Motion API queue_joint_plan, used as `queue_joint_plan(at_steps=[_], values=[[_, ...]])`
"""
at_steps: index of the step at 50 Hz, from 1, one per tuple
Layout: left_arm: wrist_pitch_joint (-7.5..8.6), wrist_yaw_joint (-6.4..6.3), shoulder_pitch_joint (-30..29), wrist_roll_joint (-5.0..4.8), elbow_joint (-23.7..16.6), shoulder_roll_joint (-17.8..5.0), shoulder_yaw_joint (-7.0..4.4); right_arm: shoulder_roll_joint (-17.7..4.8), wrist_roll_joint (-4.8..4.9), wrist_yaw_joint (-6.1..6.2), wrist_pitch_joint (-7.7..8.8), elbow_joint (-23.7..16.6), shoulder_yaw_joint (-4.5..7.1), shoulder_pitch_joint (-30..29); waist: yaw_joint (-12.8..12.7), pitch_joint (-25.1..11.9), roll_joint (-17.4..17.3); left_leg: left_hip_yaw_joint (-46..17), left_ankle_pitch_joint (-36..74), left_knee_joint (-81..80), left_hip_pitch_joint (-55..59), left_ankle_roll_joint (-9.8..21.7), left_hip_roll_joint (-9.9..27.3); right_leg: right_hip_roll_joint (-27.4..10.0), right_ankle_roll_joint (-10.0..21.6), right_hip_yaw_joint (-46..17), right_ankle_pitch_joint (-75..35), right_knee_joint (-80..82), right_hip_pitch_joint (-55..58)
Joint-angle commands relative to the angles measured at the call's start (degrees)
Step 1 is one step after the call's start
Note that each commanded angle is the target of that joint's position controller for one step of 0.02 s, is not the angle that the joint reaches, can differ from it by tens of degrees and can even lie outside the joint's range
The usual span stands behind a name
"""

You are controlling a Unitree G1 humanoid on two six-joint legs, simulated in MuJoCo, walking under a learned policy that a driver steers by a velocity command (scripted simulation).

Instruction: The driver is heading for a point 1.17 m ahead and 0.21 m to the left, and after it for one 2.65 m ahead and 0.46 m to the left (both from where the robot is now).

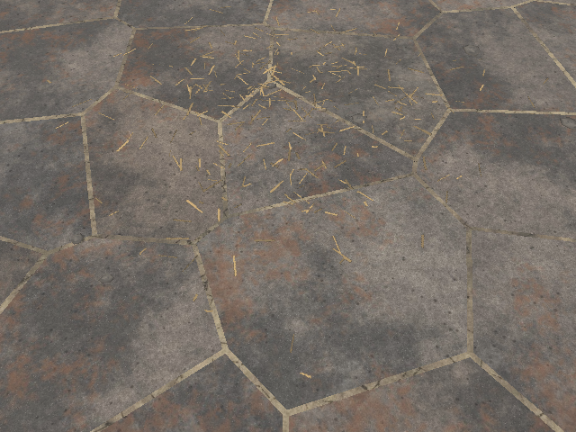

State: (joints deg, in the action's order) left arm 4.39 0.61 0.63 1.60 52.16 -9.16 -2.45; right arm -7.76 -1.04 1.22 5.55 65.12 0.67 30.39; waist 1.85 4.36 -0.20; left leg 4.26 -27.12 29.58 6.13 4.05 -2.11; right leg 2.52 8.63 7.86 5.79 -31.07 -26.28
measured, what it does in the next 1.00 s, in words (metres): walks ahead: left foot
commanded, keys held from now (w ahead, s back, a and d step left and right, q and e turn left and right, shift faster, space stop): w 0.42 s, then w+q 0.42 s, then q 0.16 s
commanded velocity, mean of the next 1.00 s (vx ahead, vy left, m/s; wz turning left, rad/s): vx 0.47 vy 0.00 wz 0.22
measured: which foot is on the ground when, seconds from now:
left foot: down 0.00-0.00, up 0.02-0.52, down 0.54-1.00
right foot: down 0.00-0.56, up 0.58-1.00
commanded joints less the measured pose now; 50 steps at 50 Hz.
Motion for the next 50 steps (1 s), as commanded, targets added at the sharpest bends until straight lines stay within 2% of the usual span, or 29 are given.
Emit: queue_joint_plan(at_steps=[1,2,3,4,6,8,11,13,16,21,22,24,25,26,27,28,29,30,31,32,33,34,36,39,42,45,47,49,50], values=[[-0.64,-0.48,28.1,0.51,5.4,-14.7,-4.64,-3.1,2.18,-1.01,0.24,-4.1,1.24,6.5,-8.1,-20.4,12.8,-3.5,-2.2,52.4,-37.0,1.6,-3.6,-27.0,14.2,-50.6,16.3,15.5,44.5],[-0.84,-0.06,20.5,-1.01,4.3,-12.4,-4.12,-7.1,0.82,-0.87,-0.10,-5.5,1.96,0.3,-6.1,-12.2,4.1,-7.5,3.4,52.8,-42.5,2.6,1.5,-24.3,12.2,-45.1,23.1,18.5,36.7],[-0.39,0.16,15.8,-1.29,3.5,-8.3,-2.93,-7.5,0.28,-1.17,0.08,-7.3,2.21,-5.7,-5.3,-5.6,1.1,-7.2,8.3,49.7,-42.9,2.7,3.7,-22.3,10.2,-36.8,20.8,20.0,28.4],[0.22,0.21,14.5,-0.85,4.0,-5.5,-2.12,-6.2,0.20,-1.25,0.09,-7.5,2.19,-6.9,-3.1,-1.5,-2.0,-7.2,10.6,45.6,-40.2,2.5,5.6,-20.0,8.1,-30.8,12.9,21.8,21.4],[1.32,-0.52,16.1,-0.71,5.7,-3.1,-0.99,-3.7,-1.17,-1.70,-1.38,-7.0,2.02,-5.3,-0.1,-0.9,-0.6,-7.1,11.4,39.9,-34.2,1.3,7.3,-15.7,5.1,-22.0,3.4,22.6,15.0],[2.20,-0.80,19.4,-0.78,7.0,-4.3,-0.92,-3.4,-1.32,-2.12,-2.46,-7.6,2.15,-6.0,0.7,-0.7,0.8,-5.7,12.2,36.9,-34.5,0.3,7.5,-14.3,4.7,-18.1,-3.8,23.0,14.4],[2.39,-0.77,22.6,-0.91,7.5,-6.4,-0.96,-4.9,-1.22,-2.60,-3.35,-10.7,2.40,-14.1,-0.2,1.3,1.9,-3.6,18.0,30.5,-41.0,-1.2,8.6,-13.0,4.0,-14.4,-6.7,24.9,16.2],[2.22,-0.69,24.9,-1.01,7.7,-6.2,-0.62,-5.3,-0.81,-2.80,-3.35,-12.8,2.37,-20.0,-1.6,2.1,2.4,-2.3,22.3,24.3,-43.7,-2.0,8.6,-11.9,3.0,-12.5,-11.0,25.1,18.3],[2.20,-0.80,28.2,-1.09,8.3,-5.9,-0.20,-4.5,-0.18,-3.00,-3.10,-15.0,1.81,-26.7,-3.6,2.1,3.4,-0.1,27.2,14.3,-42.6,-2.4,7.1,-10.9,1.4,-10.0,-17.6,24.3,21.3],[2.02,-1.53,32.4,-0.43,9.8,-6.6,-0.08,-5.0,-0.02,-2.85,-2.52,-17.5,1.58,-33.7,-5.5,2.4,4.3,1.4,26.3,5.4,-43.1,-0.4,4.8,-13.4,2.0,-9.6,-25.0,21.3,31.5],[2.00,-1.72,31.7,-0.18,9.9,-7.1,-0.22,-5.3,0.01,-2.79,-2.31,-17.7,1.65,-33.3,-4.7,2.2,4.6,1.6,24.5,4.0,-42.5,0.6,4.3,-14.1,2.1,-8.6,-27.7,20.2,33.4],[2.08,-2.14,29.8,0.00,9.7,-7.9,-0.50,-6.1,-0.11,-2.42,-1.89,-16.8,2.17,-29.7,-2.4,0.1,5.1,2.9,19.9,2.2,-35.8,3.0,1.6,-14.8,1.2,-6.1,-41.1,14.7,35.0],[1.97,-2.33,29.2,0.18,9.8,-8.5,-0.71,-7.0,-0.20,-2.09,-1.66,-15.3,2.74,-24.9,-0.2,-2.5,5.4,3.4,17.8,1.5,-30.4,4.3,-0.3,-14.9,0.6,-5.0,-47.6,8.7,35.5],[1.63,-2.37,28.2,0.12,9.6,-9.0,-0.88,-7.8,-0.36,-1.77,-1.31,-12.5,3.47,-16.7,3.3,-6.5,4.6,4.0,19.1,-1.7,-22.0,5.7,-2.1,-13.9,-0.4,-3.3,-48.6,-0.8,34.5],[1.55,-2.35,27.5,-0.33,8.9,-8.8,-0.78,-10.0,-1.26,-1.39,-0.98,-9.8,4.49,-8.1,6.8,-10.9,3.5,-0.4,19.8,-2.7,-9.0,7.7,1.4,-12.7,-1.5,-1.9,-38.7,-12.9,25.9],[1.64,-1.56,31.2,-2.50,6.8,-4.7,0.06,-16.2,-2.35,-1.01,-1.08,-8.9,6.37,0.0,7.0,-18.7,-7.0,-24.8,17.0,-3.3,9.4,15.6,17.6,-5.6,-4.3,1.2,-13.1,-36.0,6.0],[1.89,-0.92,30.4,-1.74,6.2,-6.7,-0.79,-16.2,-0.62,-1.84,-2.13,-8.6,6.46,-2.4,4.7,-20.9,-8.8,-45.9,16.6,-12.7,12.0,19.6,23.6,1.8,-4.7,-5.6,22.4,-47.9,-6.0],[2.01,-0.72,24.2,-0.78,3.9,-7.4,-1.08,-15.1,0.42,-2.21,-2.36,-9.7,6.06,-9.6,2.0,-12.0,-4.4,-38.9,11.1,-14.2,5.1,17.7,21.1,-2.8,-3.9,-10.1,17.6,-48.7,-12.0],[2.63,-0.43,19.7,-0.62,2.4,-7.7,-1.05,-11.8,0.51,-2.32,-2.28,-10.6,5.23,-13.6,1.1,-6.4,-0.9,-32.7,13.2,-16.3,-3.0,15.8,19.5,-5.0,-4.0,-10.0,12.5,-45.2,-12.1],[2.65,-0.38,18.5,-0.51,2.0,-7.1,-1.16,-9.6,0.40,-2.20,-2.01,-10.7,4.56,-15.1,-0.9,-3.0,1.2,-28.1,18.1,-17.8,-9.2,13.6,16.7,-6.7,-4.3,-10.0,10.3,-40.6,-9.7],[1.91,-0.41,18.4,0.28,1.3,-6.6,-1.19,-8.1,0.66,-1.82,-1.66,-10.3,4.01,-15.3,-2.7,-1.9,0.8,-24.4,22.6,-18.5,-13.7,11.9,14.1,-7.7,-5.2,-10.1,9.6,-37.3,-6.7],[0.96,-0.31,19.1,0.80,1.1,-5.7,-1.07,-8.1,0.71,-1.59,-1.22,-10.2,3.85,-14.8,-3.7,-2.4,-0.3,-22.1,25.6,-18.7,-15.8,11.3,12.6,-7.9,-6.1,-10.0,9.5,-35.0,-4.3],[-0.42,-0.12,18.1,1.15,0.0,-5.3,-1.06,-9.9,0.91,-1.31,-0.50,-9.8,4.16,-12.1,-4.0,-2.7,-0.9,-19.8,30.2,-19.0,-17.2,11.6,11.0,-7.7,-7.8,-8.9,9.2,-31.9,-4.2],[-1.32,0.05,10.1,0.93,-3.6,-6.2,-1.14,-11.5,0.99,-1.19,-0.62,-10.0,4.41,-8.5,-2.3,-0.7,-2.0,-19.2,29.4,-20.7,-17.5,11.0,9.6,-8.0,-10.0,-7.8,3.4,-24.6,-9.0],[-1.52,0.31,2.4,0.60,-6.8,-6.6,-1.06,-11.2,0.94,-1.31,-0.98,-10.1,4.32,-4.4,0.4,-0.4,-3.0,-20.0,32.1,-20.0,-13.7,9.1,8.9,-7.4,-11.0,-7.6,-2.6,-17.2,-12.5],[-1.32,0.26,-1.9,0.13,-9.0,-6.2,-0.57,-11.8,0.74,-0.80,-1.52,-10.3,4.36,-1.5,1.8,-1.3,-3.7,-18.1,51.1,-13.8,-10.1,6.8,7.8,-4.6,-10.8,-6.8,-4.3,-12.1,-11.7],[-1.11,0.00,-4.2,-0.34,-10.4,-6.2,-0.13,-12.0,0.38,-0.40,-2.21,-10.7,4.39,-0.1,2.7,-2.6,-4.9,-18.2,56.8,-10.0,-8.0,5.7,7.1,-2.4,-10.2,-6.4,-3.9,-9.3,-10.0],[-0.72,-0.36,-4.8,-0.67,-11.3,-6.9,0.06,-12.3,-0.07,0.05,-2.85,-11.5,4.55,-0.1,2.8,-3.2,-6.1,-19.7,58.5,-6.6,-6.3,5.0,6.8,-0.8,-9.4,-7.1,-2.7,-5.5,-7.5],[-0.42,-0.61,-2.9,-0.74,-11.1,-7.8,-0.05,-12.7,-0.25,0.32,-3.04,-12.3,4.75,-1.5,1.6,-3.7,-6.5,-20.6,58.6,-4.3,-6.5,4.2,6.5,-0.3,-8.8,-8.1,-1.9,-2.5,-4.1]])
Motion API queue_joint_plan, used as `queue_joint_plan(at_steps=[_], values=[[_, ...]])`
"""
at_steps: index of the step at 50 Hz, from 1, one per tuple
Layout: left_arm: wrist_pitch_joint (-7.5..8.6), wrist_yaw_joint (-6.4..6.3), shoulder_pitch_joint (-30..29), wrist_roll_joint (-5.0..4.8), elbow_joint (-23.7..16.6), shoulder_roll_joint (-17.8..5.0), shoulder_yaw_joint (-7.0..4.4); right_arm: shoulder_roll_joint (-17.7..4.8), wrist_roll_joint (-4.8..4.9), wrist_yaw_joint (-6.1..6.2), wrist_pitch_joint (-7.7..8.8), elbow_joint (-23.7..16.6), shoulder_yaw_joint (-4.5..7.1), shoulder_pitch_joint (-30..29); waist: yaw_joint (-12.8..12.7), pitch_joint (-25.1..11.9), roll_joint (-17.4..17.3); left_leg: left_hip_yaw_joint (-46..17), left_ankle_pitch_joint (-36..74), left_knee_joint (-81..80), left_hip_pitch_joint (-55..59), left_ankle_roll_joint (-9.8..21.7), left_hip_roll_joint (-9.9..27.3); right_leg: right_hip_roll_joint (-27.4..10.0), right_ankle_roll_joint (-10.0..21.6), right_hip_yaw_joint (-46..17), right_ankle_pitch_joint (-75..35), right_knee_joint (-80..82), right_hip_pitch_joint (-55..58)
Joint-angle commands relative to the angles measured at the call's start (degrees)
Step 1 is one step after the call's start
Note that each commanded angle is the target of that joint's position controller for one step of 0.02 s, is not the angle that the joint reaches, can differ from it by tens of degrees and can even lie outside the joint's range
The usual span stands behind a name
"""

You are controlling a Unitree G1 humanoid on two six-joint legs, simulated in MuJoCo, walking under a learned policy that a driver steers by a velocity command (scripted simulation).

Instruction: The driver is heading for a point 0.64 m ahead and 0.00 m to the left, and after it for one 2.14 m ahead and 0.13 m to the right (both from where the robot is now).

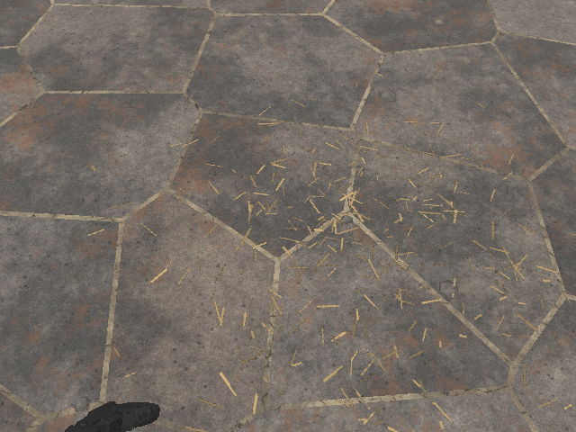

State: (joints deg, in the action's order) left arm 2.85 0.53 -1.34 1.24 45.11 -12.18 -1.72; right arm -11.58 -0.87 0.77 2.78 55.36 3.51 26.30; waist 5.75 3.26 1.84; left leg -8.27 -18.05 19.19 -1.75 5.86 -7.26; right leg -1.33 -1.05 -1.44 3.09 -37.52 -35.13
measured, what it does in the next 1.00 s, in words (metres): steps on the spot: right foot, then left foot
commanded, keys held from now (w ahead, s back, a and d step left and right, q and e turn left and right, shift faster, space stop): q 0.22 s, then no key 0.36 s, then e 0.40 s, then w+e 0.02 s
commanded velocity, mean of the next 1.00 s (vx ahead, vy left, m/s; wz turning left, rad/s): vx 0.06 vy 0.00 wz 0.12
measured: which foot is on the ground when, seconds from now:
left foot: down 0.00-0.06, up 0.08-0.52, down 0.54-0.88, up 0.90-1.00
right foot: up 0.00-0.06, down 0.08-0.54, up 0.56-0.86, down 0.88-1.00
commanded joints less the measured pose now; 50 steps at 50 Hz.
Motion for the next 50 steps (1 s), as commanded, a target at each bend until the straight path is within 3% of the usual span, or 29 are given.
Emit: queue_joint_plan(at_steps=[1,2,3,4,5,6,7,8,10,13,17,23,25,26,27,28,29,30,31,33,36,40,43,44,45,46,47,49,50], values=[[1.46,-0.87,2.9,-0.46,-3.1,-6.0,-1.09,-9.5,-0.48,0.94,-0.24,-3.7,2.17,0.1,-4.2,-3.6,-8.8,-8.8,50.3,8.9,0.1,1.1,11.2,4.3,1.8,0.5,1.5,7.6,10.3],[1.94,-1.30,7.6,-0.49,-1.9,-7.4,-1.52,-10.3,-0.20,0.83,0.09,-4.6,2.48,-2.0,-6.4,-5.2,-8.6,-9.5,50.5,13.5,-0.9,-0.2,10.1,4.7,2.7,0.5,-0.9,11.7,16.9],[2.98,-1.82,14.4,0.07,-0.5,-9.1,-1.99,-10.1,0.75,0.38,0.67,-5.8,2.50,-4.2,-10.1,-8.4,-6.3,-8.7,44.7,22.7,-5.6,-1.6,7.6,0.8,4.1,-1.4,-11.3,16.5,28.1],[3.43,-2.53,21.3,1.40,-0.5,-13.5,-2.75,-6.6,2.31,0.45,1.11,-9.1,1.62,-3.3,-10.9,-17.8,2.3,-4.2,16.3,38.5,-15.1,-3.0,4.0,-15.2,7.1,-12.5,-36.7,10.5,43.8],[2.29,-1.81,19.7,0.60,-1.7,-15.7,-3.24,-5.2,4.55,1.43,0.00,-9.2,1.82,7.0,-6.3,-27.2,13.1,2.2,-24.3,52.4,-24.3,-3.4,-3.5,-30.1,16.7,-27.6,-59.2,8.3,52.1],[1.32,-1.47,17.0,-0.76,-2.9,-11.1,-2.75,-10.0,1.43,1.82,-1.40,-6.5,2.59,7.7,-4.8,-25.8,5.4,2.0,-18.5,56.9,-24.9,-3.4,1.5,-27.0,17.4,-28.3,-50.3,9.7,44.8],[0.97,-1.62,13.0,-0.92,-3.9,-5.9,-1.29,-9.8,0.11,1.20,-2.20,-6.5,2.81,3.2,-4.5,-17.6,1.0,2.5,-14.3,56.0,-26.1,-4.3,3.1,-22.3,15.7,-19.9,-39.4,12.3,37.2],[0.54,-1.95,10.2,-0.55,-4.2,-4.0,-0.53,-8.4,-0.51,0.57,-2.81,-7.2,2.64,0.3,-3.7,-11.8,0.4,3.3,-11.8,53.5,-26.9,-5.3,4.7,-18.3,13.5,-14.2,-31.2,15.4,31.1],[0.08,-2.69,9.8,-0.17,-4.0,-5.4,-0.66,-7.3,-1.18,-0.93,-4.58,-8.0,2.56,-1.5,-3.2,-7.6,5.1,5.0,-8.2,52.5,-25.4,-6.8,5.4,-14.2,12.8,-7.2,-26.3,18.9,23.9],[0.37,-2.35,11.8,0.35,-3.3,-7.1,-1.20,-6.9,-0.59,-1.52,-5.79,-9.3,2.41,-2.6,-2.8,-9.1,4.4,5.3,-6.1,51.4,-24.0,-6.9,4.6,-14.2,14.5,-4.2,-24.3,20.2,21.4],[-0.30,-2.08,12.1,0.46,-3.0,-7.8,-1.45,-6.6,-1.05,-1.86,-6.88,-10.9,1.57,-7.0,-3.4,-7.8,5.3,5.8,-3.6,41.9,-23.8,-6.4,5.6,-13.8,14.4,-3.1,-5.5,23.2,19.4],[-2.30,-0.99,15.0,0.49,-1.4,-10.6,-2.35,-6.4,-0.37,-1.76,-6.45,-12.6,-0.23,-11.7,-6.1,-6.8,7.2,10.0,-6.1,20.9,-14.2,-4.7,5.2,-13.8,13.5,-3.7,8.3,22.9,18.8],[-3.21,-0.85,15.6,-0.20,-0.7,-10.9,-2.39,-6.0,-0.46,-1.46,-5.46,-11.5,-0.67,-8.6,-4.3,-5.8,5.4,10.8,1.2,7.0,-5.9,-2.8,5.0,-13.0,10.7,-2.8,7.7,20.1,15.4],[-3.43,-0.68,17.8,0.02,0.1,-10.1,-2.31,-7.2,-0.69,-1.30,-4.74,-11.6,-0.79,-8.7,-4.4,-4.6,2.6,6.7,4.6,-0.7,-2.4,-1.7,7.2,-11.7,7.1,-1.5,8.7,18.1,12.6],[-3.32,-0.07,19.8,0.15,-0.9,-5.3,-1.20,-10.0,-1.67,-0.88,-4.01,-12.5,-0.72,-8.8,-6.0,-6.6,-9.1,-9.3,-0.1,-8.5,0.5,0.1,20.5,-6.8,3.0,3.9,16.5,7.3,9.5],[-3.46,-0.71,18.6,-0.83,-1.7,-3.3,-0.58,-13.0,-0.88,-0.41,-3.85,-13.2,-0.15,-13.8,-6.7,-1.3,-16.9,-16.0,4.8,-10.1,-12.8,5.7,28.0,0.1,1.3,5.9,24.3,5.9,10.2],[-4.17,-0.89,15.8,-0.75,-1.1,-6.2,-1.16,-9.4,-1.41,-0.12,-3.24,-13.1,-0.89,-15.7,-6.1,0.9,-11.3,-11.8,4.8,-9.7,-17.0,6.3,24.8,-1.7,1.2,1.7,21.9,0.2,15.2],[-4.45,-0.49,17.2,-1.10,-0.1,-5.3,-1.13,-6.6,-1.35,0.29,-2.62,-12.7,-2.03,-18.2,-8.1,0.0,-10.5,-6.9,6.0,-9.5,-17.0,4.8,22.1,-0.7,1.5,1.3,19.6,-0.1,16.8],[-4.43,-0.34,18.8,-1.05,1.4,-5.2,-1.17,-5.9,-1.40,0.65,-2.28,-12.4,-2.40,-19.2,-8.8,-0.1,-10.2,-2.8,9.8,-8.6,-15.6,3.1,19.3,-0.2,1.6,1.5,17.4,-0.3,17.8],[-4.11,-0.41,19.3,-0.17,2.1,-6.4,-1.66,-7.3,-0.50,1.49,-1.58,-11.8,-2.04,-18.3,-8.1,-2.2,-10.5,1.5,24.9,-3.7,-8.9,2.8,17.9,0.9,1.6,2.3,17.2,-1.7,16.6],[-3.86,-0.91,18.5,-0.76,1.2,-5.8,-1.73,-9.4,0.27,1.93,-2.02,-10.2,-0.96,-14.2,-6.1,-4.6,-8.7,1.9,38.0,1.9,-2.1,5.2,20.7,1.3,1.3,2.6,22.5,-2.7,14.1],[-4.28,-1.15,17.8,-1.05,0.1,-5.3,-1.86,-10.6,0.00,2.13,-3.31,-9.5,0.52,-13.9,-5.1,-4.6,-9.8,1.3,36.1,4.4,-1.3,5.8,22.5,1.8,1.7,4.5,22.8,-0.2,14.0],[-3.77,-0.81,19.7,-0.68,-0.1,-5.4,-1.91,-11.4,0.00,2.08,-3.94,-9.4,1.64,-15.5,-7.2,-4.7,-7.4,4.6,25.1,9.2,-6.9,1.4,20.3,1.3,3.8,2.9,9.0,12.4,21.9],[-3.20,-0.85,21.2,0.21,-0.3,-9.2,-2.79,-9.7,-0.20,1.93,-4.06,-10.4,1.54,-15.7,-7.0,-5.4,-0.2,8.6,14.6,18.0,-13.1,-2.0,15.9,-4.9,6.0,-7.3,-0.7,16.2,26.4],[-3.14,-0.75,22.7,-0.38,0.0,-16.1,-4.87,-6.1,0.43,2.12,-4.48,-13.1,0.55,-18.7,-7.7,-2.1,12.6,14.6,-5.7,26.2,-24.9,-5.9,4.9,-16.0,13.6,-22.8,-19.9,18.0,27.7],[-3.06,-0.68,27.0,0.02,0.9,-15.2,-4.73,-6.3,-0.09,2.35,-5.07,-13.6,0.34,-20.7,-10.1,-2.6,10.9,9.5,-18.7,37.3,-28.9,-5.7,4.7,-20.6,19.4,-27.1,-25.6,20.1,29.1],[-3.20,-0.89,25.3,-0.26,0.7,-13.4,-4.46,-6.4,0.02,1.95,-5.32,-12.9,0.41,-19.8,-8.5,-2.4,5.3,6.8,-16.0,42.4,-29.1,-5.5,6.1,-18.1,19.9,-23.0,-21.4,19.7,28.2],[-4.05,-1.51,17.8,-0.71,-1.4,-11.4,-4.02,-8.0,0.19,1.23,-4.92,-12.4,0.90,-19.1,-5.6,-1.0,3.0,5.6,-8.0,41.7,-30.2,-5.6,7.5,-11.7,15.4,-17.6,-12.4,20.1,26.8],[-4.20,-1.42,17.0,-0.81,-1.9,-10.6,-3.97,-8.7,-0.72,0.67,-4.58,-12.1,0.99,-18.0,-5.5,-3.4,3.7,6.0,-5.6,40.7,-29.5,-5.9,7.5,-9.3,14.6,-16.5,-5.2,21.1,28.2]])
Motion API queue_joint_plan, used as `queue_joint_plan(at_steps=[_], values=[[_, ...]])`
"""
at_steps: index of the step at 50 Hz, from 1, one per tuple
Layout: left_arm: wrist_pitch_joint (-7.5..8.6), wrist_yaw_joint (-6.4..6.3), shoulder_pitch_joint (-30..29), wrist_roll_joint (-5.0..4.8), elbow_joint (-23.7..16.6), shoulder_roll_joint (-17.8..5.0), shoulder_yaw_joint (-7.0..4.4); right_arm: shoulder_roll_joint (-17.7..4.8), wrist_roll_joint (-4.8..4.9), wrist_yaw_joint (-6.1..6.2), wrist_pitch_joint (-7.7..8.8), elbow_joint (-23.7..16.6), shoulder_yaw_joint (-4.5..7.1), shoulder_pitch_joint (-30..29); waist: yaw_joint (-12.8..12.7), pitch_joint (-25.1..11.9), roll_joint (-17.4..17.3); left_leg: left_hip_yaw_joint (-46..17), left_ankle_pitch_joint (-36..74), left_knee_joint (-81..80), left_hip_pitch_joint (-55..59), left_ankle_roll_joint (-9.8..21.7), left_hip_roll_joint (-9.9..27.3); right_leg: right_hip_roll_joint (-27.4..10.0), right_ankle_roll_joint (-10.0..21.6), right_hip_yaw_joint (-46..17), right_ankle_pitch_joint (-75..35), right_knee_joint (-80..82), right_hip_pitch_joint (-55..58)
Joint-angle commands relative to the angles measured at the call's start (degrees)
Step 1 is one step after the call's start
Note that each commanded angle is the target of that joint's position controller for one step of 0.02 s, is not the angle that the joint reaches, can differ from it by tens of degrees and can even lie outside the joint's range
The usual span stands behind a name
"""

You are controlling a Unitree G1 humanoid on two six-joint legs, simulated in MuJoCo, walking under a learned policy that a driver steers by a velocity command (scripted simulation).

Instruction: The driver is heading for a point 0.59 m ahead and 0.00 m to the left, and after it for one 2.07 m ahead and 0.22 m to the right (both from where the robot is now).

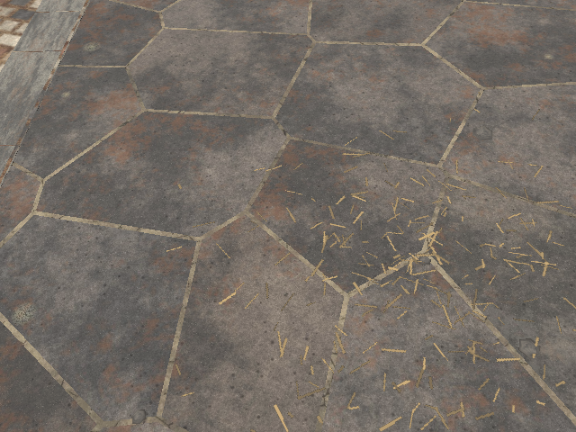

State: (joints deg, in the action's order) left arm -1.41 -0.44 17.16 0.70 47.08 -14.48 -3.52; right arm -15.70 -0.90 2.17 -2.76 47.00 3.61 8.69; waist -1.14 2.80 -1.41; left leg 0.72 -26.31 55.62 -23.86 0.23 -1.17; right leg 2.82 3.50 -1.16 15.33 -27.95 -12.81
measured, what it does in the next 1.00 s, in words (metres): walks ahead: left foot, then right foot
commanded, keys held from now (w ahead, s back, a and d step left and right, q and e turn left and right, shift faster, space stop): w+e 0.28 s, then w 0.26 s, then w+q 0.46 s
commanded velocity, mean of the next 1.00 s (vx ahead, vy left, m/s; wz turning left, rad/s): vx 0.39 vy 0.00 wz -0.12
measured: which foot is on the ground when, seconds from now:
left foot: up 0.00-0.28, down 0.30-0.74, up 0.76-1.00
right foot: down 0.00-0.30, up 0.32-0.72, down 0.74-1.00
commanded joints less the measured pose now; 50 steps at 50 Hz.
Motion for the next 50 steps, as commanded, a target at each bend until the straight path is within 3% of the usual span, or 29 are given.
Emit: queue_joint_plan(at_steps=[1,3,4,10,12,14,15,16,17,18,19,21,24,27,29,31,34,35,36,37,38,39,40,41,42,44,47,50], values=[[-0.05,-0.18,-0.8,-0.30,-4.0,-8.1,-2.22,-4.7,-1.15,-1.40,1.16,-3.6,0.87,-0.1,0.8,-4.3,7.5,-2.2,3.7,2.9,-7.1,-0.7,1.1,-12.2,10.0,-17.2,-7.1,13.2,6.7],[0.02,0.26,1.5,-0.22,-3.5,-8.5,-2.51,-4.5,-1.12,-2.33,1.48,-4.7,0.67,-2.5,-1.0,-2.8,8.3,-1.8,4.5,-1.8,-9.0,-1.5,1.1,-12.1,10.7,-20.6,9.6,16.7,7.8],[0.14,0.34,2.5,-0.10,-3.3,-9.1,-2.74,-4.5,-1.00,-2.52,1.70,-5.3,0.57,-3.6,-1.6,-1.8,8.5,-1.9,4.7,-4.1,-9.6,-2.0,1.0,-12.5,11.2,-22.1,12.3,17.6,8.1],[1.13,1.00,2.4,0.48,-3.7,-11.5,-3.67,-4.7,-0.64,-2.57,3.74,-7.0,-0.06,-4.3,-2.1,-1.4,9.1,-2.0,3.5,-15.9,-2.6,-1.7,-0.4,-11.4,11.3,-25.2,15.1,15.9,3.1],[1.16,1.52,-0.8,0.48,-4.9,-11.7,-3.85,-4.6,-0.02,-2.27,4.36,-6.9,-0.21,-1.3,0.1,-1.3,9.1,-1.6,3.7,-21.6,6.2,-0.7,-1.6,-9.8,10.0,-25.8,16.0,14.5,-3.8],[1.19,1.48,-5.8,0.25,-6.4,-10.5,-3.70,-4.6,0.32,-1.10,5.26,-4.6,-0.02,7.8,6.1,-0.9,5.7,-1.0,10.8,-33.4,23.4,0.3,-2.2,-4.8,6.0,-23.5,19.0,8.2,-16.0],[1.80,1.25,-6.6,0.07,-7.4,-7.2,-2.82,-8.5,-0.32,-0.23,5.89,-3.4,0.81,13.5,8.3,-2.3,-1.2,-9.0,3.5,-38.1,31.7,1.7,5.8,-0.6,2.9,-18.0,21.3,-1.8,-23.9],[2.60,1.20,-5.0,-0.33,-8.9,-1.0,-0.94,-13.7,-1.28,0.23,6.20,-4.0,1.45,16.7,7.8,-6.1,-12.1,-31.7,-16.4,-47.4,34.4,5.3,22.4,6.2,0.7,-7.8,20.8,-20.1,-28.3],[2.88,1.24,-5.6,0.74,-9.5,-4.7,-1.34,-16.2,-2.26,0.09,5.88,-3.7,2.43,12.9,4.9,-0.3,-9.3,-42.6,-24.2,-51.4,24.9,10.3,25.6,3.4,0.9,-7.6,15.1,-27.4,-32.8],[3.08,1.61,-5.2,1.23,-8.5,-6.7,-1.75,-11.7,-1.67,-0.52,6.07,-4.2,1.55,9.6,2.6,3.8,-4.2,-38.6,-22.9,-50.9,20.6,11.2,23.4,0.3,1.2,-9.3,9.8,-30.2,-32.0],[3.26,2.39,-3.7,1.35,-6.9,-7.1,-1.86,-8.1,-0.84,-1.18,6.48,-4.4,0.62,7.2,1.0,4.6,-2.7,-30.9,-16.5,-50.5,19.3,9.6,19.0,-0.6,0.6,-8.8,5.8,-30.0,-30.2],[3.08,3.47,-2.2,1.85,-5.3,-6.7,-1.81,-6.3,-0.69,-1.48,7.31,-4.0,0.02,7.6,0.9,2.5,-5.4,-19.5,-2.2,-50.3,19.5,7.9,13.5,-0.7,-1.0,-6.2,0.4,-31.0,-27.3],[2.91,3.92,-6.4,1.85,-6.7,-5.7,-1.22,-6.3,-0.25,-2.18,8.44,-1.6,0.16,12.3,2.2,1.6,-4.8,-13.9,10.0,-49.5,22.0,9.0,12.6,-1.3,-2.2,-5.2,-3.9,-30.1,-29.4],[2.79,4.18,-12.5,1.95,-8.5,-4.7,-0.41,-6.0,0.06,-2.50,8.53,-0.1,0.25,14.7,3.6,2.1,-5.0,-10.7,16.5,-49.6,23.5,10.1,12.9,-3.4,-3.6,-1.7,-6.6,-23.0,-30.3],[2.99,4.47,-17.5,1.99,-10.2,-3.2,0.50,-5.5,0.30,-2.67,8.37,1.0,0.07,16.4,4.8,2.4,-5.6,-9.2,22.1,-48.7,21.7,10.3,12.0,-5.0,-4.0,2.5,-7.9,-15.5,-26.1],[3.25,4.47,-19.9,1.43,-11.1,-2.7,0.97,-6.8,0.06,-2.71,8.17,1.9,0.40,17.8,5.3,2.3,-6.3,-8.9,28.7,-46.3,20.1,10.0,12.1,-4.1,-3.7,4.1,-6.2,-9.7,-20.3],[3.84,3.31,-16.4,0.99,-10.5,-4.2,0.58,-9.1,0.03,-2.57,7.60,2.7,1.05,18.0,3.0,1.1,-6.1,-11.0,37.6,-41.4,19.4,9.2,13.9,-1.9,-1.7,5.0,-3.9,-4.3,-10.6],[4.24,2.62,-11.7,1.04,-8.9,-4.9,0.16,-9.5,0.24,-2.56,7.45,2.8,1.13,17.1,0.3,-0.8,-5.2,-10.1,43.9,-36.2,18.9,8.3,12.9,-0.5,-0.8,5.2,-4.7,-0.7,-3.8],[4.99,1.70,-3.8,1.73,-6.2,-6.7,-0.65,-8.8,0.69,-2.64,7.41,3.0,0.92,17.0,-3.1,-5.6,-2.1,-7.2,46.1,-25.8,15.9,7.0,9.7,-0.9,0.4,4.3,-6.6,2.1,7.9],[5.68,0.61,5.9,3.09,-4.9,-10.9,-1.75,-6.2,1.12,-2.78,7.59,1.2,0.12,15.8,-7.3,-13.4,3.5,-4.8,31.7,-10.7,6.4,5.7,6.3,-12.6,2.9,-7.5,2.9,4.5,22.1],[5.47,0.18,9.4,3.69,-4.6,-17.2,-2.97,1.1,2.29,-2.65,7.43,-1.0,-1.42,20.5,-5.3,-20.2,17.6,-0.1,-3.3,6.5,-10.2,3.8,-1.6,-29.2,6.9,-31.5,10.7,10.4,33.5],[4.97,0.34,7.8,2.11,-4.4,-13.9,-2.50,-5.5,0.93,-2.07,6.54,0.6,0.27,19.1,-5.3,-16.8,10.5,-4.9,-2.0,13.1,-12.9,4.9,0.3,-28.6,8.0,-36.1,15.3,13.4,25.8],[5.01,0.48,2.2,1.75,-4.9,-9.3,-1.14,-5.5,0.71,-2.52,6.35,0.2,0.63,15.7,-2.7,-8.3,7.0,-5.9,3.4,13.2,-13.6,5.5,2.9,-25.3,6.7,-26.9,14.0,14.4,18.5],[5.39,0.69,-1.2,1.47,-5.0,-6.3,-0.41,-3.8,0.75,-3.00,6.28,0.4,0.29,14.2,-1.3,-4.1,6.6,-5.2,7.1,11.1,-12.2,5.2,4.6,-22.3,5.5,-19.3,6.1,16.2,12.8],[5.77,0.61,-2.3,1.41,-4.8,-4.6,0.08,-3.4,0.26,-3.34,5.74,0.9,0.46,13.9,-0.3,-2.5,7.6,-4.7,8.7,9.6,-10.7,4.8,5.4,-19.9,4.1,-13.6,0.5,17.2,9.8],[6.65,0.31,-1.7,1.03,-3.7,-3.7,0.39,-2.4,-0.68,-4.16,4.41,1.4,0.56,14.3,1.2,-1.6,8.0,-3.7,10.4,9.4,-9.2,3.9,5.6,-17.7,3.4,-6.7,-9.1,18.1,7.3],[7.83,0.28,0.8,0.29,-2.0,-4.3,0.05,-1.1,-0.93,-5.11,3.49,-0.4,0.49,9.8,1.8,-0.6,6.6,-2.9,14.5,9.1,-14.0,3.2,6.0,-17.8,4.1,-1.0,-18.4,19.0,8.6],[7.86,0.13,3.0,0.39,-0.4,-3.6,0.22,-0.7,-1.06,-5.90,3.35,-2.7,0.17,3.5,1.3,1.1,6.1,-1.9,20.0,4.8,-18.4,2.5,6.2,-17.3,4.5,4.0,-22.7,19.6,9.6]])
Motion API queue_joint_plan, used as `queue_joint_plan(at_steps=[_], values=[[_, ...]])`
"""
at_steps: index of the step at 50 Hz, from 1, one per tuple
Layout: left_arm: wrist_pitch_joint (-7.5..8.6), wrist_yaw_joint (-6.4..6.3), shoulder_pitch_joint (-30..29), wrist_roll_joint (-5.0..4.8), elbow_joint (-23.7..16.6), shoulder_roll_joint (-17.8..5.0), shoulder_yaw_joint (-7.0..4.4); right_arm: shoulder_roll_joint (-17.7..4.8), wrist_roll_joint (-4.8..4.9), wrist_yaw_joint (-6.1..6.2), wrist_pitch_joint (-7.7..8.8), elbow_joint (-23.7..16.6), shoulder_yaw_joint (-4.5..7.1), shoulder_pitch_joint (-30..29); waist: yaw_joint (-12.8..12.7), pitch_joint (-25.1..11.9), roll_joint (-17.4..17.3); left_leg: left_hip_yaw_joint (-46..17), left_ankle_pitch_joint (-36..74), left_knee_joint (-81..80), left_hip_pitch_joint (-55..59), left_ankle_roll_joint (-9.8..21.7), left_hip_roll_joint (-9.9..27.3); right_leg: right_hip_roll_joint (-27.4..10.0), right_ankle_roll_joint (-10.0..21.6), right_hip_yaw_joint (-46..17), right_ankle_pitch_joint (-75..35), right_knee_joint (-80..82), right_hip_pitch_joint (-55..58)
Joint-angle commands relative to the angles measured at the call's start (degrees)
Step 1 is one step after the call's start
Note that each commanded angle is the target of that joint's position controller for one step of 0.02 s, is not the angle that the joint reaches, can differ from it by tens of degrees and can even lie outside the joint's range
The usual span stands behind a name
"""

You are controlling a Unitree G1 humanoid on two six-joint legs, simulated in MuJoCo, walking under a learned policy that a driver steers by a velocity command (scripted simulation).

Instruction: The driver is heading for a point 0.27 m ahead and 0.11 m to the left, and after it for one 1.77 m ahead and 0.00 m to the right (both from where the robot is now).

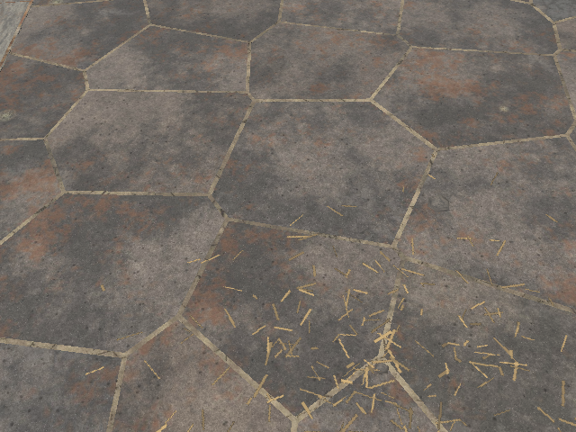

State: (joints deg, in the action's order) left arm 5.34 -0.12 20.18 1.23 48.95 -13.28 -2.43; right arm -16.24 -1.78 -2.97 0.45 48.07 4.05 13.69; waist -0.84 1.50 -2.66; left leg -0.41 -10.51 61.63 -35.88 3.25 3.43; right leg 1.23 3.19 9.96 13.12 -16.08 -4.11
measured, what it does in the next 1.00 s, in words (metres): walks ahead: left foot, then right foot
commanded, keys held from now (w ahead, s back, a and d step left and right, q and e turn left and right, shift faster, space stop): w+q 0.32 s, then w+e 0.68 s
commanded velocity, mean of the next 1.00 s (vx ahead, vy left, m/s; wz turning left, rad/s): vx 0.50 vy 0.00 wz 0.02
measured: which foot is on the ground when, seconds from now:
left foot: up 0.00-0.24, down 0.26-0.84, up 0.86-1.00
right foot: down 0.00-0.24, up 0.26-0.80, down 0.82-1.00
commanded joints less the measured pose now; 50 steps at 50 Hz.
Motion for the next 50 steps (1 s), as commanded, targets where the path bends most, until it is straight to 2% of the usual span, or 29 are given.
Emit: queue_joint_plan(at_steps=[1,6,8,10,11,12,13,14,15,16,17,19,20,22,24,28,33,36,39,40,41,42,43,44,45,46,47,48,50], values=[[1.06,-0.19,0.1,-0.11,-1.9,-4.7,-0.79,0.1,-0.12,-0.99,0.28,-4.7,-0.52,-3.8,0.8,3.0,7.1,0.1,6.5,-4.9,-6.1,-0.6,1.4,-15.0,4.7,-5.1,-21.5,7.8,0.5],[0.76,-0.74,3.0,-0.16,0.4,-7.3,-1.26,0.6,-0.30,-2.06,0.53,-8.6,-1.73,-13.7,-1.1,5.0,6.6,6.1,10.2,-21.6,-0.1,1.4,-0.2,-15.5,3.6,0.8,-28.0,7.1,3.0],[0.16,-1.12,4.0,-0.12,1.3,-8.3,-1.41,-0.1,-0.50,-1.82,0.45,-9.2,-1.60,-14.1,-0.7,4.1,6.5,8.1,6.7,-24.6,2.4,3.3,-2.3,-16.2,2.9,2.7,-39.5,3.0,7.3],[-0.71,-1.60,4.1,0.05,1.8,-10.2,-1.77,-1.4,-0.67,-1.09,0.33,-8.6,-1.05,-10.7,1.2,0.7,8.1,10.2,0.3,-25.4,8.0,5.8,-6.1,-16.5,2.5,4.2,-56.6,-6.1,10.7],[-1.41,-1.71,3.9,0.22,1.9,-11.2,-2.03,-2.5,-0.66,-0.71,0.54,-7.4,-0.47,-6.0,3.3,-2.2,8.5,10.3,-2.6,-26.4,13.3,7.3,-8.1,-16.7,2.6,4.5,-60.3,-14.1,10.9],[-1.96,-1.68,3.6,0.09,1.6,-11.8,-2.14,-4.0,-0.96,-0.14,1.04,-5.2,0.47,1.3,6.4,-6.5,7.5,9.1,-2.4,-30.1,23.1,8.9,-9.6,-16.4,2.2,4.8,-55.3,-25.4,7.3],[-2.03,-1.42,3.2,0.26,0.3,-11.0,-1.93,-8.0,-1.62,0.89,1.19,-2.7,2.12,10.0,10.2,-11.6,3.1,0.3,-6.6,-33.3,36.9,11.6,-4.3,-14.7,0.5,5.2,-38.7,-41.9,-3.6],[-1.72,-0.04,6.0,-0.18,-3.6,-3.5,-0.52,-14.6,-1.20,1.66,0.81,-3.8,3.69,7.6,4.5,-15.4,-10.9,-30.0,-6.5,-35.7,54.5,19.7,13.6,-3.6,-3.0,2.8,17.2,-63.1,-30.4],[-1.07,0.09,-1.6,0.02,-5.9,-8.6,-1.45,-14.5,0.71,1.79,0.20,-4.7,3.84,10.4,8.6,-18.4,-2.6,-43.2,-5.5,-43.6,55.0,21.8,16.2,-0.5,-3.2,-10.2,17.1,-68.8,-37.2],[-0.35,0.31,-5.8,-0.57,-7.4,-8.1,-1.20,-12.7,1.04,2.33,0.05,-3.7,3.41,7.4,6.9,-9.6,0.2,-33.5,-1.6,-45.3,48.8,19.7,15.0,-4.3,-2.5,-12.2,9.9,-65.7,-40.8],[0.15,0.27,-3.8,-0.81,-6.1,-7.3,-0.72,-8.7,1.24,2.59,0.36,-3.3,2.33,4.6,3.9,-4.7,3.3,-26.4,5.6,-46.3,40.6,17.0,13.2,-6.7,-2.1,-11.2,5.8,-59.6,-37.4],[-1.47,0.38,0.3,0.62,-3.5,-6.1,-0.41,-4.0,1.15,2.81,1.73,-3.4,0.64,0.5,-0.6,-2.5,4.2,-16.4,16.5,-48.3,30.7,13.1,8.3,-8.7,-2.6,-11.2,4.7,-52.8,-28.3],[-2.61,0.66,1.8,1.08,-2.5,-5.6,-0.35,-3.1,1.16,2.60,2.61,-2.9,0.16,0.8,-1.2,-3.0,3.4,-13.8,19.6,-49.3,28.4,12.4,7.5,-8.9,-2.8,-10.8,4.6,-51.2,-25.3],[-3.76,1.45,1.3,0.84,-2.1,-5.1,-0.46,-4.4,1.25,2.27,3.92,-1.2,0.31,3.0,-1.4,-1.9,2.6,-9.7,22.9,-51.3,27.2,11.4,6.3,-8.7,-2.9,-10.0,2.3,-48.6,-25.5],[-4.20,1.89,-2.9,0.38,-3.0,-5.0,-0.60,-5.4,1.07,2.18,4.40,0.0,0.49,5.2,-0.1,0.3,1.7,-6.8,21.7,-53.4,28.3,9.2,5.7,-9.0,-2.7,-10.1,-2.8,-45.2,-29.8],[-4.11,2.09,-9.8,-0.32,-4.5,-5.0,-0.83,-4.8,0.99,2.42,4.78,1.4,-0.05,8.0,2.4,2.7,0.3,-1.6,21.8,-54.8,32.9,5.1,4.7,-6.4,-2.0,-12.0,-10.6,-37.4,-35.8],[-3.61,2.66,-16.7,0.22,-6.4,-3.7,0.00,-3.5,0.75,3.49,5.21,3.2,-1.06,9.8,4.2,4.6,-0.2,3.6,28.1,-54.9,38.7,3.7,6.1,-4.0,-0.9,-8.0,-15.3,-25.8,-35.9],[-3.34,3.01,-19.0,0.41,-7.9,-3.1,0.50,-4.2,0.43,4.36,4.97,4.8,-1.38,11.3,4.3,4.6,-0.5,6.2,40.8,-50.9,43.7,3.0,7.6,-1.9,1.2,-4.0,-11.3,-19.7,-33.2],[-3.38,2.46,-11.1,0.58,-6.1,-5.1,-0.28,-7.1,-0.02,5.41,4.37,5.2,-0.94,9.8,-0.1,-0.9,-3.7,8.3,66.3,-36.5,46.8,1.9,9.0,3.3,5.0,-0.8,-2.2,-18.3,-23.2],[-3.09,2.21,-4.4,0.70,-4.2,-6.7,-1.03,-8.0,-0.27,5.49,3.90,4.9,-0.67,8.9,-3.0,-4.5,-3.9,8.6,65.9,-27.1,45.2,1.9,9.3,4.4,6.6,-1.6,-0.7,-16.4,-16.2],[-2.64,1.82,4.1,1.38,-1.8,-8.6,-2.11,-8.7,0.12,5.35,3.70,3.9,-0.56,7.0,-7.6,-8.6,-2.3,10.0,55.3,-13.7,37.8,1.7,8.3,3.4,9.0,-5.2,-2.5,-11.4,-3.8],[-2.94,0.87,10.3,1.83,-1.0,-14.9,-4.18,-5.9,1.02,4.73,4.34,1.0,-1.39,6.9,-9.2,-14.5,6.3,11.7,28.2,7.3,21.3,0.3,2.9,-10.1,14.9,-23.7,0.3,-10.6,11.7],[-3.47,0.95,6.3,0.44,-1.8,-17.2,-4.86,-3.8,1.29,3.63,4.97,-1.5,-1.39,7.8,-4.3,-18.0,15.7,3.7,-19.1,23.5,0.4,-1.5,-9.3,-21.2,23.1,-53.0,-8.2,-4.0,22.4],[-3.69,1.18,3.7,-1.32,-1.6,-15.5,-4.77,-5.3,0.13,3.26,5.46,-2.2,-1.45,3.6,-4.7,-12.8,5.7,-4.4,-14.1,23.2,-5.2,-0.5,-4.1,-19.2,21.6,-46.6,-6.7,-2.5,18.7],[-3.80,0.98,0.8,-1.22,-2.0,-12.6,-4.07,-5.1,0.76,2.90,6.17,-3.3,-1.70,1.6,-3.2,-6.2,3.1,-3.7,-9.5,19.2,-5.3,-0.8,-1.8,-18.1,19.6,-40.1,-7.8,-0.4,10.5],[-3.81,0.89,-1.4,-0.91,-2.0,-9.6,-3.26,-5.0,0.74,2.88,6.20,-3.2,-1.61,1.7,-0.6,-1.3,-0.4,-3.0,-8.0,13.5,-2.9,-1.2,0.2,-15.3,16.8,-35.3,-11.8,1.5,2.9],[-3.49,0.62,-2.7,-1.10,-2.0,-8.3,-2.77,-4.7,-0.21,2.88,5.22,-3.6,-1.67,1.5,1.1,0.7,-0.4,-2.9,-7.9,10.0,-0.3,-2.2,1.2,-12.5,15.2,-31.6,-15.8,2.3,-2.1],[-3.08,0.49,-3.4,-1.20,-2.1,-8.0,-2.52,-3.9,-0.98,2.66,3.96,-3.4,-1.96,3.0,2.3,0.3,0.9,-2.6,-7.4,7.3,2.5,-3.3,1.8,-10.5,14.3,-28.7,-17.7,3.2,-4.8],[-2.02,0.61,-2.1,-1.35,-1.7,-9.6,-2.86,-3.1,-1.36,2.34,2.30,-4.2,-2.17,2.7,2.8,-0.4,2.8,-0.9,-6.5,3.3,3.5,-4.9,1.8,-8.3,14.2,-26.0,-22.7,3.8,-7.1]])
